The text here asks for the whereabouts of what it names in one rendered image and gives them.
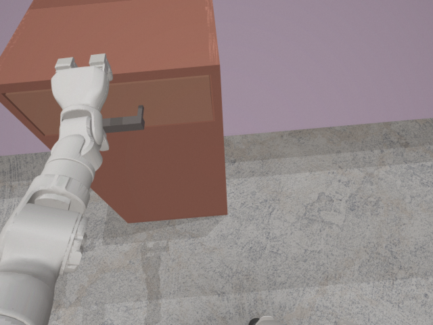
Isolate handle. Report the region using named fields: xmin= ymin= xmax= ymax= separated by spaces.
xmin=103 ymin=105 xmax=145 ymax=133

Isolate drawer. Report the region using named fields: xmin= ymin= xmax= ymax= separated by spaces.
xmin=5 ymin=75 xmax=213 ymax=135

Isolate left robot hand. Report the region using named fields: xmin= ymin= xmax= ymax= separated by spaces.
xmin=51 ymin=53 xmax=113 ymax=151

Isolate left robot upper arm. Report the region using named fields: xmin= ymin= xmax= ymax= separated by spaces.
xmin=0 ymin=203 xmax=89 ymax=325

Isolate cabinet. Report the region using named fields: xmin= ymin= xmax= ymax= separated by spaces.
xmin=0 ymin=0 xmax=228 ymax=223

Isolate left robot forearm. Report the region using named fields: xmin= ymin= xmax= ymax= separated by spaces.
xmin=0 ymin=105 xmax=104 ymax=261

